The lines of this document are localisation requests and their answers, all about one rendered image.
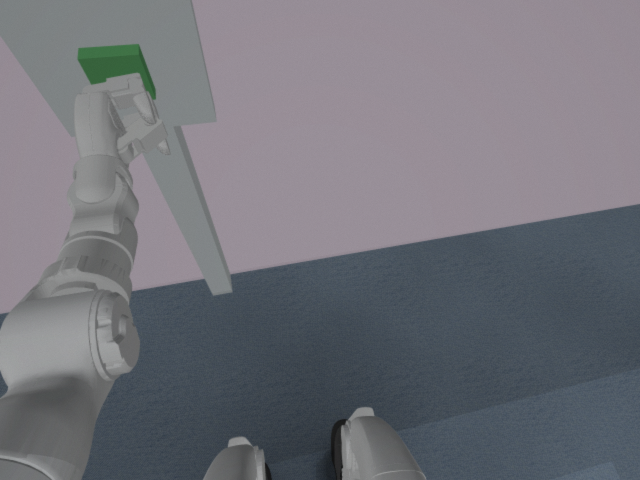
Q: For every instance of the right robot shin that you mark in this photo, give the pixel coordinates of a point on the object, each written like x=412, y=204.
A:
x=363, y=411

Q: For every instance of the button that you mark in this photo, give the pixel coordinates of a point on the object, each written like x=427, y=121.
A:
x=104, y=62

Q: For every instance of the robot left upper arm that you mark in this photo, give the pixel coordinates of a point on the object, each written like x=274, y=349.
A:
x=60, y=356

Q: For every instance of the robot left thigh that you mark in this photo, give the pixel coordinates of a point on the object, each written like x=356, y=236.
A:
x=239, y=462

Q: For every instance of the panel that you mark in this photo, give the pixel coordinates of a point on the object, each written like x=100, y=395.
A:
x=44, y=36

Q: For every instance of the robot left forearm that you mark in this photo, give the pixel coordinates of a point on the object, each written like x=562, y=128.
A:
x=99, y=249

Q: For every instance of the left robot hand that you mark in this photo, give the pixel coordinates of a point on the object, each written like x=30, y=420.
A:
x=98, y=127

